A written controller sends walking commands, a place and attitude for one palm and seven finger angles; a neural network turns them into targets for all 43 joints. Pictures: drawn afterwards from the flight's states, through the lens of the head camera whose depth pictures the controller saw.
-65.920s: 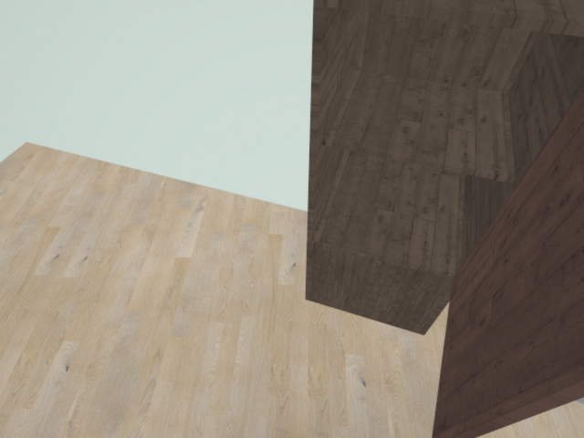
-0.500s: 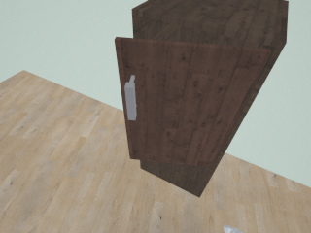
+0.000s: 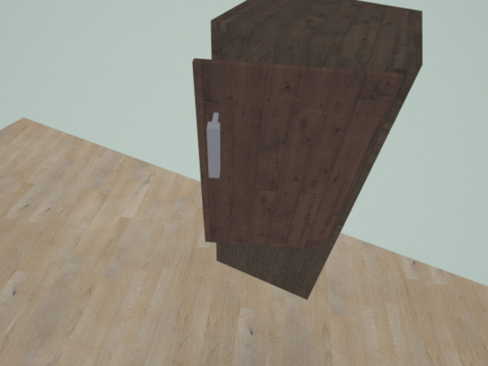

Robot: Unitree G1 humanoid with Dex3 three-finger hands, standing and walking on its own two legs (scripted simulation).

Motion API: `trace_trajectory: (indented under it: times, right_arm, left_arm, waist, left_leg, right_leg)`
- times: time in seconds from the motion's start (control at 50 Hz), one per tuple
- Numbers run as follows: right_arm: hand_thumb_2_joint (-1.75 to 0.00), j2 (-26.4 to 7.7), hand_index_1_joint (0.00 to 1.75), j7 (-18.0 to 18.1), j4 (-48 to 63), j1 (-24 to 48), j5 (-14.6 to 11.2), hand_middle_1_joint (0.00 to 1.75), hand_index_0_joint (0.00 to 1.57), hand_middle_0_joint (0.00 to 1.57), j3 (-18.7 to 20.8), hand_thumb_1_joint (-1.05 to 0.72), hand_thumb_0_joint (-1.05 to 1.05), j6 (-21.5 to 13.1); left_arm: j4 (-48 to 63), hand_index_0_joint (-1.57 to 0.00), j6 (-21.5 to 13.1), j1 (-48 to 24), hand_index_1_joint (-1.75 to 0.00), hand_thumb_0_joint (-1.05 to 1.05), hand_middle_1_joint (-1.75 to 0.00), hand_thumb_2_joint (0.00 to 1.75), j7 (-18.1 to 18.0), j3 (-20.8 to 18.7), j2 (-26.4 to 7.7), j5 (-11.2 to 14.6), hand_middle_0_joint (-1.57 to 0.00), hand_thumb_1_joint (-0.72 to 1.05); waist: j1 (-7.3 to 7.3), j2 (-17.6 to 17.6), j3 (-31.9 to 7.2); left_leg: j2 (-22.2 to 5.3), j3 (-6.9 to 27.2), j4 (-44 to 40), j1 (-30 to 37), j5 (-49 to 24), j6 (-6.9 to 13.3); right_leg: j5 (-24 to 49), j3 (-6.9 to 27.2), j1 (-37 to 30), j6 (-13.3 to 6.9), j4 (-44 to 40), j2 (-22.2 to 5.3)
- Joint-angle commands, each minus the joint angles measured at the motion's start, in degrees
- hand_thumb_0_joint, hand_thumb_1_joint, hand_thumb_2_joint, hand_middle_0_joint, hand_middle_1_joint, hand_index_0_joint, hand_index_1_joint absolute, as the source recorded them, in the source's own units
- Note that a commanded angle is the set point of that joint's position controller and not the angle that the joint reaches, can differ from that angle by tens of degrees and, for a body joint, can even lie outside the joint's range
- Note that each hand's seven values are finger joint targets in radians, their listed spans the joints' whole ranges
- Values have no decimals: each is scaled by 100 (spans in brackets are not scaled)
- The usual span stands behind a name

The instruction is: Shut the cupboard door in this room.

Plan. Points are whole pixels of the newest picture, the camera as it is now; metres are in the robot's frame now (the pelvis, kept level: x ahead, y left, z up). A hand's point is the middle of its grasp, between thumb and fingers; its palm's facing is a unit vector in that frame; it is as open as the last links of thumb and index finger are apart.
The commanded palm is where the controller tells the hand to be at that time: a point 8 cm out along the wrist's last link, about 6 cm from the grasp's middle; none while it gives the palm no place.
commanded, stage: come to a stop and stand still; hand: left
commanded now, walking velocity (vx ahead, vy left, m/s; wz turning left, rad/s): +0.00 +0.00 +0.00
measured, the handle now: (215, 145) +0.54 +0.09 +0.07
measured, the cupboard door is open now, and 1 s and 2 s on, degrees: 21 21 21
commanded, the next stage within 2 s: look again from close up in 0.82 s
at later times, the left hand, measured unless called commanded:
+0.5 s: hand out of the picture -0.13 +0.17 -0.21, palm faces +0.08 -0.99 -0.14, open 7.4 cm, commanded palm none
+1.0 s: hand out of the picture +0.02 +0.14 -0.16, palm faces -0.06 -0.99 -0.15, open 7.4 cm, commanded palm none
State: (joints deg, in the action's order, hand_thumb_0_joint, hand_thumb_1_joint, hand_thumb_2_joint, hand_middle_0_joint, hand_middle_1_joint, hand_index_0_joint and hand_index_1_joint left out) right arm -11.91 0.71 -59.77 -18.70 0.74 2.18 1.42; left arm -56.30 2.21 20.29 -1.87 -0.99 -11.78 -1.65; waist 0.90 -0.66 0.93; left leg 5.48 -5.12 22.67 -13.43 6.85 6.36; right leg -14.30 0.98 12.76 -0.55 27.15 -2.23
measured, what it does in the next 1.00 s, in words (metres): steps on the spot: left foot, then right foot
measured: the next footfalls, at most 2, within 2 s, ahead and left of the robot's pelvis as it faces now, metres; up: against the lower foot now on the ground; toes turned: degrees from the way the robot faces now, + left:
left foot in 0.52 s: -0.05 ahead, +0.09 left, +0.00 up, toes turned +1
right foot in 0.98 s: -0.06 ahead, -0.16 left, +0.00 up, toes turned -3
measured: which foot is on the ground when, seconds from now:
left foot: down 0.00-0.36, up 0.38-0.50, down 0.52-1.00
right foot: down 0.00-0.50, up 0.52-0.96, down 0.98-1.00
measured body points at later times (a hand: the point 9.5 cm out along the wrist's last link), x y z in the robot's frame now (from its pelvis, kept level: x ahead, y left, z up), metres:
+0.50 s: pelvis -0.08 +0.01 -0.02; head -0.11 +0.05 +0.43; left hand -0.13 +0.22 -0.20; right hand -0.07 -0.23 -0.15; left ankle -0.09 +0.08 -0.73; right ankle +0.05 -0.16 -0.73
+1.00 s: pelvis -0.09 -0.02 +0.00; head -0.07 -0.01 +0.45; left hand +0.02 +0.19 -0.15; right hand -0.21 -0.21 -0.14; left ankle -0.09 +0.09 -0.74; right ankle -0.10 -0.16 -0.74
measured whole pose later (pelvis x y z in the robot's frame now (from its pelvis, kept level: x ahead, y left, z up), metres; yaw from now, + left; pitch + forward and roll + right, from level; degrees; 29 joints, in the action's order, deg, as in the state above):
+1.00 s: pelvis -0.09 -0.02 +0.00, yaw -1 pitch +1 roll +0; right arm -5.1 1.5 -64.4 -27.5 1.3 1.1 -0.8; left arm -55.0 0.3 9.3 -0.5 -2.1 -9.6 -0.6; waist 4.6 -2.0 0.6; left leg 0.2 -1.9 26.9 -14.1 14.1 1.0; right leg -11.9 -1.3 12.2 0.3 23.5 -2.4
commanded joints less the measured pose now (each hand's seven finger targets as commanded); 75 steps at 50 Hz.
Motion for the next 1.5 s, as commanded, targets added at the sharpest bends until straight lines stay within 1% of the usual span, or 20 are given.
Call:
trace_trajectory:
  times: [0.0, 0.3, 0.36, 0.4, 0.42, 0.46, 0.48, 0.5, 0.52, 0.54, 0.58, 0.76, 0.84, 0.9, 0.94, 0.98, 1.04, 1.14, 1.26, 1.48]
  right_arm:
    - [-90, -682, 30, 39, 311, 203, -9, 30, 20, 20, 132, -90, 0, -129]
    - [-90, -358, 30, 61, 127, 237, -11, 30, 20, 20, 198, -90, 0, 79]
    - [-90, -242, 30, 74, -14, -693, 10, 30, 20, 20, 394, -90, 0, 285]
    - [-90, -326, 30, 66, -291, -1620, -31, 30, 20, 20, 492, -90, 0, 254]
    - [-90, -37, 30, 32, -354, -1970, -24, 30, 20, 20, 368, -90, 0, 147]
    - [-90, 289, 30, -12, -259, -1663, 27, 30, 20, 20, 170, -90, 0, 10]
    - [-90, 5, 30, 38, -53, -1333, 93, 30, 20, 20, 167, -90, 0, -78]
    - [-90, -433, 30, 134, 208, -970, 91, 30, 20, 20, 182, -90, 0, -160]
    - [-90, -637, 30, 210, 483, -89, 129, 30, 20, 20, 144, -90, 0, -166]
    - [-90, -555, 30, 225, 545, 246, 148, 30, 20, 20, 145, -90, 0, -232]
    - [-90, -403, 30, 257, 451, 140, 126, 30, 20, 20, 103, -90, 0, -326]
    - [-90, -224, 30, 238, -163, -1451, 139, 30, 20, 20, 150, -90, 0, -377]
    - [-90, -359, 30, 191, -157, -1345, 166, 30, 20, 20, 134, -90, 0, -309]
    - [-90, -289, 30, 162, -214, -1112, 101, 30, 20, 20, 94, -90, 0, -288]
    - [-90, 61, 30, 127, -229, -1018, 19, 30, 20, 20, 4, -90, 0, -324]
    - [-90, 254, 30, 110, -113, -828, 27, 30, 20, 20, -50, -90, 0, -276]
    - [-90, 259, 30, 89, -331, -912, 60, 30, 20, 20, -47, -90, 0, -199]
    - [-90, 42, 30, 145, -445, -592, 13, 30, 20, 20, -38, -90, 0, -323]
    - [-90, -99, 30, 172, -356, -63, -23, 30, 20, 20, -27, -90, 0, -250]
    - [-90, -261, 30, 141, -324, 494, -34, 30, 20, 20, -62, -90, 0, -191]
  left_arm:
    - [36, -20, -121, 621, -30, 0, -30, 90, -60, -76, -435, 5, -20, 90]
    - [-457, -20, -52, 1414, -30, 0, -30, 90, -46, -164, -170, -56, -20, 90]
    - [25, -20, -20, -161, -30, 0, -30, 90, -149, -372, -701, -39, -20, 90]
    - [535, -20, -75, -1833, -30, 0, -30, 90, -227, -482, -878, -67, -20, 90]
    - [589, -20, -110, -1893, -30, 0, -30, 90, -234, -447, -721, -85, -20, 90]
    - [271, -20, -32, -799, -30, 0, -30, 90, -171, -352, -363, -42, -20, 90]
    - [244, -20, 26, -323, -30, 0, -30, 90, -132, -350, -51, 14, -20, 90]
    - [418, -20, 39, -406, -30, 0, -30, 90, -89, -346, 82, 23, -20, 90]
    - [559, -20, -2, -299, -30, 0, -30, 90, 4, -401, -64, 37, -20, 90]
    - [389, -20, 45, -221, -30, 0, -30, 90, 75, -445, -117, -65, -20, 90]
    - [229, -20, 32, -181, -30, 0, -30, 90, 74, -451, -232, -47, -20, 90]
    - [656, -20, -102, -1201, -30, 0, -30, 90, 225, -238, -85, 31, -20, 90]
    - [715, -20, -126, -1263, -30, 0, -30, 90, 217, -161, 60, 76, -20, 90]
    - [410, -20, -196, -664, -30, 0, -30, 90, 155, -165, 36, 123, -20, 90]
    - [113, -20, -287, -206, -30, 0, -30, 90, 44, -191, -265, 142, -20, 90]
    - [44, -20, -289, -90, -30, 0, -30, 90, -7, -227, -674, 106, -20, 90]
    - [24, -20, -364, -617, -30, 0, -30, 90, 8, -118, -309, 128, -20, 90]
    - [-170, -20, -400, -289, -30, 0, -30, 90, -34, -68, -85, 142, -20, 90]
    - [-349, -20, -376, -186, -30, 0, -30, 90, -47, -30, -218, 118, -20, 90]
    - [-520, -20, -327, -107, -30, 0, -30, 90, -28, 13, -277, 86, -20, 90]
  waist:
    - [-169, 294, 313]
    - [-200, -192, 430]
    - [555, -1706, 165]
    - [1193, -1412, -71]
    - [1231, -848, 172]
    - [575, 1063, 1094]
    - [305, 2506, 1584]
    - [156, 2504, 1826]
    - [-355, 1388, 1735]
    - [-444, 679, 1062]
    - [-433, 386, 898]
    - [335, 622, 625]
    - [321, 794, 263]
    - [-3, 796, -213]
    - [-155, 118, -337]
    - [-140, -635, 131]
    - [144, -766, 442]
    - [-28, 318, -129]
    - [-25, -67, -214]
    - [-60, 64, 72]
  left_leg:
    - [-1222, 1561, -1393, -508, 2438, -532]
    - [-628, 863, -465, -690, 2732, -689]
    - [-84, 446, 3927, 1332, 1369, -694]
    - [-610, 1005, 5053, 1873, 1764, -570]
    - [-739, 835, 3800, 1511, 2140, -534]
    - [-571, 521, 137, 166, 2584, -629]
    - [-1281, 2295, -951, -665, 3953, -449]
    - [-2394, 3942, -2067, -1806, 4600, 14]
    - [-2711, 3935, -2263, -2352, 4630, 590]
    - [-2219, 3570, -1956, -1867, 3871, 274]
    - [-2178, 3531, -1642, -1391, 3528, -81]
    - [-1962, 2378, -1554, 607, 2266, 262]
    - [-1904, 2037, -1272, 360, 1363, 289]
    - [-1544, 1599, -593, 87, 474, -62]
    - [-1123, 947, 73, -1094, 955, -476]
    - [-732, 316, 794, -1385, 1735, -688]
    - [-845, 414, 525, -194, 560, -720]
    - [-1157, 580, 265, 381, -1753, -667]
    - [-1157, 512, 221, 631, -1546, -684]
    - [-1144, 610, -194, 757, -783, -627]
  right_leg:
    - [-389, 29, -73, -117, -292, -85]
    - [-1500, 297, 663, -193, -638, -147]
    - [-3148, 1727, 3618, -774, -2506, -1558]
    - [-1632, 1053, 4187, -571, -1973, -1589]
    - [-1273, 716, 3634, -325, -1408, -1264]
    - [-2049, 194, 2620, -127, 1033, -381]
    - [-1892, -143, 3166, -5, 2692, 191]
    - [-1159, 435, 3390, 108, 3899, 164]
    - [-536, 765, 2946, 139, 4406, -46]
    - [-87, 565, 2732, 232, 4804, 126]
    - [304, 749, 2924, 150, 4833, -58]
    - [-196, -77, 2483, 191, 2152, -119]
    - [-778, -378, 1104, 156, 731, 14]
    - [75, -540, -394, 102, -612, 181]
    - [419, 319, -1818, -121, -799, -687]
    - [146, 1229, -1126, -673, -1173, -1694]
    - [318, 615, 175, -487, -1058, -942]
    - [2437, -46, -551, -64, -241, -473]
    - [3083, -9, -653, -22, -299, -543]
    - [1676, 42, -418, 42, -738, -501]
